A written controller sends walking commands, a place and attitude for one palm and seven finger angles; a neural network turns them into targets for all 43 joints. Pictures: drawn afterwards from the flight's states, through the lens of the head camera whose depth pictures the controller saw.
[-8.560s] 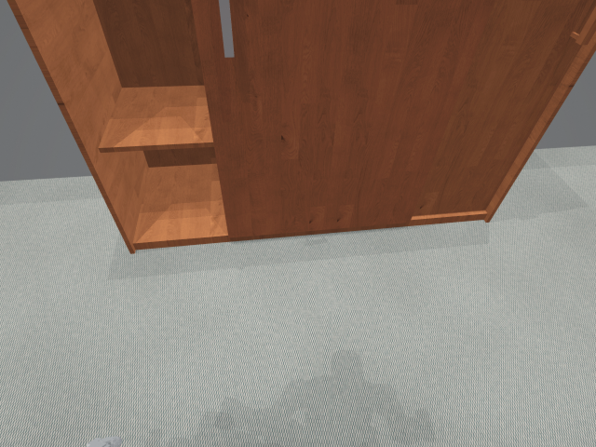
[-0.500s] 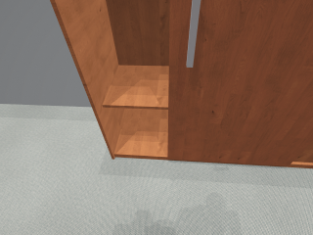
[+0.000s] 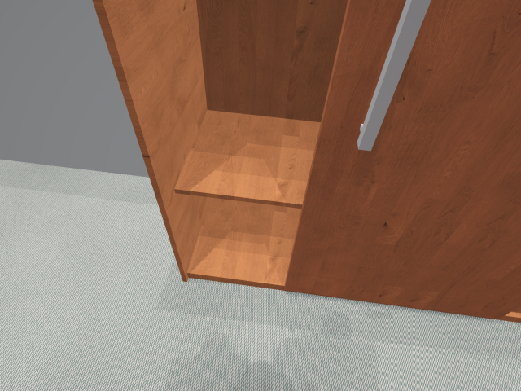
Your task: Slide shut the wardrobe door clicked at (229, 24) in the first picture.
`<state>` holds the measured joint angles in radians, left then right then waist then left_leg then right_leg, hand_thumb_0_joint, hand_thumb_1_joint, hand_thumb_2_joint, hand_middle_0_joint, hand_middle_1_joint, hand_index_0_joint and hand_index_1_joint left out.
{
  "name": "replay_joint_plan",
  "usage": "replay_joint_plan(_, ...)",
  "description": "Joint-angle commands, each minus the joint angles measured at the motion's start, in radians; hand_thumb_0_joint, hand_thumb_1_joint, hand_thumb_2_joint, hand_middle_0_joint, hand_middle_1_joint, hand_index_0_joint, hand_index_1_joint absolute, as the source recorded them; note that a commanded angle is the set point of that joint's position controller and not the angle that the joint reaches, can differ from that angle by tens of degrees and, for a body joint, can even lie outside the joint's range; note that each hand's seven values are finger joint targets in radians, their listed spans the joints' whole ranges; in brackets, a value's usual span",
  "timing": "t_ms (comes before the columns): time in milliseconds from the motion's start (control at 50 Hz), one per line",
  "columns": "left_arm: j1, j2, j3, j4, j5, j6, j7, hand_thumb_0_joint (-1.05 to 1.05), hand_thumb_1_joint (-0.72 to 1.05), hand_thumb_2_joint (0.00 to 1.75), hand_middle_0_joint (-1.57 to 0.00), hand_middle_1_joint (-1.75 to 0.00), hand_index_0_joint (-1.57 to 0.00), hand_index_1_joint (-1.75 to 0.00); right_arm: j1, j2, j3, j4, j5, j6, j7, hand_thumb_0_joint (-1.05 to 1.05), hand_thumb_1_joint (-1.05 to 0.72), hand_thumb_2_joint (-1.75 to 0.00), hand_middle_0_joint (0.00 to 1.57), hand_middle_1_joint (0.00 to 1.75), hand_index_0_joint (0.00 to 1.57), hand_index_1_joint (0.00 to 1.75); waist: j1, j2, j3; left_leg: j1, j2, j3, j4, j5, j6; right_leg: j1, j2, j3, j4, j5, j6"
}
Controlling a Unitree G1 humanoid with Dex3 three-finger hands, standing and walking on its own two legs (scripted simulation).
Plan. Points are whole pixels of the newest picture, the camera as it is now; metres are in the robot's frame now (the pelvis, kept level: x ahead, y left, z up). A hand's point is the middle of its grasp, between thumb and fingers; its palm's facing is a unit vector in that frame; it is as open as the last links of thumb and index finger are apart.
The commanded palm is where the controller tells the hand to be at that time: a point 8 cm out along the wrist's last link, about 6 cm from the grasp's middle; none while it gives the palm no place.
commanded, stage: take the last steps up to it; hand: right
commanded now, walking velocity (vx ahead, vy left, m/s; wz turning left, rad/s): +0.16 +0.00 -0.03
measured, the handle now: (386, 75) +0.57 -0.15 +0.22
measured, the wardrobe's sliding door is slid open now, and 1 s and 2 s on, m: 0.40 0.40 0.40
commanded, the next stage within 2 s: come to a stop and stand still in 0.06 s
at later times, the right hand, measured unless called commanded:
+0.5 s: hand out of the picture +0.10 -0.19 -0.17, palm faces +0.03 +0.98 -0.21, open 7.4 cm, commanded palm none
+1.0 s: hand out of the picture +0.10 -0.12 -0.16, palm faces +0.05 +0.98 -0.21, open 7.2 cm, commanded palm none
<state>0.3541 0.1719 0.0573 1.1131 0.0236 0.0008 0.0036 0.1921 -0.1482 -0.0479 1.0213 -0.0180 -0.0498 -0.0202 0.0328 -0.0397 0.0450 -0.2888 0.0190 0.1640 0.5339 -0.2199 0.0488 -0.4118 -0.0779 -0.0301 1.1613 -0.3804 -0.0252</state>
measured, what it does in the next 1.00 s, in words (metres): steps on the spot: right foot, then left foot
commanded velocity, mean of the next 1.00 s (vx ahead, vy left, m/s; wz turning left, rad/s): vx -0.06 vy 0.02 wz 0.00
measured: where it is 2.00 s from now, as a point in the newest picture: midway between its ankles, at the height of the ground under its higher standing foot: outside the picture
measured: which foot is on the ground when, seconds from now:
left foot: down 0.00-0.24, up 0.26-0.60, down 0.62-1.00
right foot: up 0.00-0.20, down 0.22-0.62, up 0.64-0.84, down 0.86-1.00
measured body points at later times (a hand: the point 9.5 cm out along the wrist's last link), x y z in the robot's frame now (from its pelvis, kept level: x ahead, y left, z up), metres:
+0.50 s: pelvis +0.09 -0.01 +0.01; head +0.12 -0.01 +0.46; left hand +0.17 +0.22 -0.14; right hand +0.10 -0.24 -0.15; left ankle +0.08 +0.11 -0.69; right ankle +0.13 -0.11 -0.73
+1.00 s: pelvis +0.06 +0.06 +0.01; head +0.06 +0.07 +0.46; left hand +0.04 +0.28 -0.15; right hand +0.10 -0.17 -0.14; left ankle +0.09 +0.14 -0.73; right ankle +0.05 -0.08 -0.73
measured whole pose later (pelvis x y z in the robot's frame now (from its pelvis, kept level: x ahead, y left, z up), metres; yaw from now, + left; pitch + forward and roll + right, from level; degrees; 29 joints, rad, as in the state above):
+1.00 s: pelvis +0.06 +0.06 +0.01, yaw +0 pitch -2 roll -1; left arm 0.31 0.13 0.01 1.15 0.02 0.02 0.02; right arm 0.21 -0.17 -0.02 1.09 0.00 0.01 -0.03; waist 0.00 0.00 0.02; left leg -0.22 -0.02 0.09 0.43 -0.18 0.06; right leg -0.14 -0.03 0.00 0.42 -0.24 0.03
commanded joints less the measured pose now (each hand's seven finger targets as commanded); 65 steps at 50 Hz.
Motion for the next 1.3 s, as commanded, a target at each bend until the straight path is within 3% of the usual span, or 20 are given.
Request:
replay_joint_plan(0, 0.052, -0.014, -0.008, -0.062, 0.004, -0.008, -0.005, 0.0, 0.9, 0.9, -0.2, -0.3, -0.2, -0.3, 0.068, -0.113, -0.015, -0.009, -0.007, -0.012, 0.0, 0.0, -0.9, -0.9, 0.2, 0.3, 0.2, 0.3, 0.001, 0.147, 0.017, -0.085, 0.247, -0.19, -0.365, -0.02, 0.114, 0.024, -0.038, -0.028, -0.214, 0.046, 0.032)
replay_joint_plan(100, -0.04, 0.0, -0.01, -0.099, 0.001, -0.031, -0.011, 0.0, 0.9, 0.9, -0.2, -0.3, -0.2, -0.3, 0.114, -0.144, -0.022, 0.018, -0.005, -0.008, 0.007, 0.0, -0.9, -0.9, 0.2, 0.3, 0.2, 0.3, -0.03, 0.135, 0.023, -0.009, 0.243, -0.199, -0.325, -0.051, 0.123, 0.075, -0.008, -0.061, -0.455, 0.086, 0.029)
replay_joint_plan(160, 0.015, 0.015, -0.018, -0.066, 0.0, -0.049, -0.003, 0.0, 0.9, 0.9, -0.2, -0.3, -0.2, -0.3, 0.109, -0.112, -0.012, 0.028, 0.003, 0.007, 0.005, 0.0, -0.9, -0.9, 0.2, 0.3, 0.2, 0.3, 0.0, 0.073, 0.016, -0.072, 0.174, -0.142, -0.172, -0.036, 0.06, 0.287, 0.014, -0.062, -0.682, 0.22, 0.041)
replay_joint_plan(200, 0.048, 0.121, -0.014, -0.06, 0.003, -0.055, 0.018, 0.0, 0.9, 0.9, -0.2, -0.3, -0.2, -0.3, 0.167, -0.034, 0.011, 0.028, 0.015, 0.02, 0.0, 0.0, -0.9, -0.9, 0.2, 0.3, 0.2, 0.3, -0.019, -0.188, -0.027, -0.075, 0.049, -0.058, 0.017, -0.127, -0.043, 0.323, -0.228, 0.214, -0.81, 0.574, -0.062)
replay_joint_plan(220, -0.018, 0.121, -0.019, -0.066, -0.002, -0.045, 0.029, 0.0, 0.9, 0.9, -0.2, -0.3, -0.2, -0.3, 0.177, -0.046, 0.016, 0.046, 0.017, 0.03, -0.004, 0.0, -0.9, -0.9, 0.2, 0.3, 0.2, 0.3, -0.04, -0.191, -0.022, -0.002, 0.038, -0.074, 0.076, -0.229, -0.058, 0.239, -0.259, 0.239, -0.859, 0.625, -0.112)
replay_joint_plan(300, -0.085, 0.118, -0.012, -0.063, -0.014, -0.03, 0.059, 0.0, 0.9, 0.9, -0.2, -0.3, -0.2, -0.3, 0.186, -0.084, 0.017, 0.071, 0.011, 0.056, -0.017, 0.0, -0.9, -0.9, 0.2, 0.3, 0.2, 0.3, -0.038, -0.123, -0.055, -0.046, 0.066, -0.133, 0.131, -0.208, -0.072, 0.388, -0.24, 0.145, -0.792, 1.115, -0.137)
replay_joint_plan(340, -0.089, 0.153, 0.01, -0.071, -0.014, -0.016, 0.062, 0.0, 0.9, 0.9, -0.2, -0.3, -0.2, -0.3, 0.171, -0.099, 0.006, 0.046, 0.007, 0.068, -0.017, 0.0, -0.9, -0.9, 0.2, 0.3, 0.2, 0.3, -0.028, -0.084, -0.078, -0.085, 0.054, -0.137, 0.19, -0.229, -0.07, 0.433, -0.263, 0.131, -0.773, 1.161, -0.154)
replay_joint_plan(460, -0.182, 0.176, 0.036, -0.12, 0.0, 0.016, 0.051, 0.0, 0.9, 0.9, -0.2, -0.3, -0.2, -0.3, 0.135, -0.079, -0.019, -0.017, 0.001, 0.095, -0.011, 0.0, -0.9, -0.9, 0.2, 0.3, 0.2, 0.3, -0.038, -0.086, -0.104, -0.076, 0.038, -0.158, 0.353, -0.249, -0.067, 0.293, -0.262, 0.082, -0.787, 0.825, -0.159)
replay_joint_plan(520, -0.224, 0.163, 0.033, -0.135, 0.001, 0.019, 0.037, 0.0, 0.9, 0.9, -0.2, -0.3, -0.2, -0.3, 0.181, -0.072, -0.015, -0.015, 0.001, 0.088, -0.01, 0.0, -0.9, -0.9, 0.2, 0.3, 0.2, 0.3, -0.066, -0.107, -0.09, 0.029, 0.042, -0.132, 0.19, -0.165, -0.06, 0.187, -0.227, 0.069, -0.786, 0.548, -0.126)
replay_joint_plan(560, -0.216, 0.141, 0.03, -0.134, -0.007, 0.025, 0.026, 0.0, 0.9, 0.9, -0.2, -0.3, -0.2, -0.3, 0.219, -0.096, -0.013, -0.002, -0.007, 0.076, -0.01, 0.0, -0.9, -0.9, 0.2, 0.3, 0.2, 0.3, -0.081, -0.016, -0.079, 0.13, 0.044, -0.125, -0.058, 0.032, -0.066, 0.113, -0.142, 0.032, -0.701, 0.281, -0.057)
replay_joint_plan(600, -0.174, 0.038, 0.012, -0.153, -0.019, 0.034, 0.012, 0.0, 0.9, 0.9, -0.2, -0.3, -0.2, -0.3, 0.117, -0.213, -0.017, -0.039, -0.015, 0.057, -0.012, 0.0, -0.9, -0.9, 0.2, 0.3, 0.2, 0.3, -0.029, 0.293, -0.002, -0.001, 0.295, -0.416, -0.265, 0.143, 0.054, 0.049, 0.054, -0.055, -0.48, -0.087, 0.034)
replay_joint_plan(620, -0.184, 0.053, 0.014, -0.153, -0.014, 0.048, 0.01, 0.0, 0.9, 0.9, -0.2, -0.3, -0.2, -0.3, 0.091, -0.218, -0.017, -0.056, -0.011, 0.059, -0.011, 0.0, -0.9, -0.9, 0.2, 0.3, 0.2, 0.3, -0.041, 0.237, -0.014, -0.107, 0.313, -0.415, -0.307, 0.028, 0.107, 0.116, 0.053, -0.01, -0.377, -0.132, 0.03)
replay_joint_plan(640, -0.186, 0.051, 0.015, -0.149, -0.01, 0.055, 0.011, 0.0, 0.9, 0.9, -0.2, -0.3, -0.2, -0.3, 0.043, -0.222, -0.022, -0.059, -0.012, 0.059, -0.013, 0.0, -0.9, -0.9, 0.2, 0.3, 0.2, 0.3, -0.031, 0.297, 0.014, -0.148, 0.286, -0.431, -0.318, -0.052, 0.122, 0.103, 0.05, 0.022, -0.314, -0.125, 0.019)
replay_joint_plan(680, -0.14, 0.062, 0.013, -0.114, -0.011, 0.045, 0.011, 0.0, 0.9, 0.9, -0.2, -0.3, -0.2, -0.3, -0.005, -0.18, -0.016, -0.059, -0.01, 0.057, -0.014, 0.0, -0.9, -0.9, 0.2, 0.3, 0.2, 0.3, -0.012, 0.236, 0.028, -0.123, 0.236, -0.366, -0.293, -0.024, 0.123, 0.1, 0.046, 0.034, -0.275, -0.061, 0.013)
replay_joint_plan(760, -0.091, 0.035, -0.01, -0.078, -0.012, 0.026, 0.018, 0.0, 0.9, 0.9, -0.2, -0.3, -0.2, -0.3, 0.039, -0.167, -0.015, -0.031, -0.003, 0.053, -0.016, 0.0, -0.9, -0.9, 0.2, 0.3, 0.2, 0.3, -0.029, 0.165, -0.012, 0.009, 0.197, -0.313, -0.238, 0.039, 0.1, 0.161, 0.045, 0.015, -0.554, -0.006, 0.026)
replay_joint_plan(860, -0.072, 0.065, -0.032, -0.028, -0.006, -0.009, 0.03, 0.0, 0.9, 0.9, -0.2, -0.3, -0.2, -0.3, 0.062, -0.113, 0.005, 0.02, 0.014, 0.047, -0.011, 0.0, -0.9, -0.9, 0.2, 0.3, 0.2, 0.3, -0.057, -0.021, -0.004, 0.091, 0.074, -0.223, -0.197, 0.0, -0.024, 0.17, -0.048, 0.142, -0.84, 0.19, -0.006)
replay_joint_plan(1200, 0.101, 0.002, -0.044, 0.02, -0.004, 0.002, 0.035, 0.0, 0.9, 0.9, -0.2, -0.3, -0.2, -0.3, 0.13, -0.082, 0.008, 0.086, 0.013, 0.04, -0.013, 0.0, -0.9, -0.9, 0.2, 0.3, 0.2, 0.3, -0.027, 0.071, 0.063, 0.031, 0.094, -0.265, -0.307, -0.2, -0.016, 0.178, 0.017, 0.054, -0.822, 0.087, 0.012)
replay_joint_plan(1240, 0.104, -0.001, -0.046, 0.019, -0.005, -0.001, 0.036, 0.0, 0.9, 0.9, -0.2, -0.3, -0.2, -0.3, 0.145, -0.073, 0.01, 0.091, 0.013, 0.037, -0.013, 0.0, -0.9, -0.9, 0.2, 0.3, 0.2, 0.3, -0.029, 0.064, 0.051, 0.044, 0.093, -0.262, -0.299, -0.167, -0.014, 0.182, 0.014, 0.057, -0.821, 0.107, 0.011)
replay_joint_plan(1260, -0.035, 0.058, -0.038, -0.033, -0.006, -0.024, 0.021, 0.0, 0.9, 0.9, -0.2, -0.3, -0.2, -0.3, 0.233, -0.101, 0.022, 0.105, -0.005, 0.005, -0.055, 0.0, -0.9, -0.9, 0.2, 0.3, 0.2, 0.3, -0.081, 0.049, 0.081, 0.083, 0.144, -0.305, -0.248, 0.26, -0.078, 0.099, 0.005, -0.023, -0.624, 0.075, 0.048)
replay_joint_plan(1280, 0.044, 0.001, -0.04, -0.073, -0.012, -0.007, 0.021, 0.0, 0.9, 0.9, -0.2, -0.3, -0.2, -0.3, 0.206, -0.154, 0.014, 0.068, -0.001, 0.0, -0.045, 0.0, -0.9, -0.9, 0.2, 0.3, 0.2, 0.3, -0.013, 0.033, -0.046, 0.07, 0.229, -0.393, -0.285, -0.013, 0.007, 0.141, 0.031, 0.032, -0.545, -0.024, 0.035)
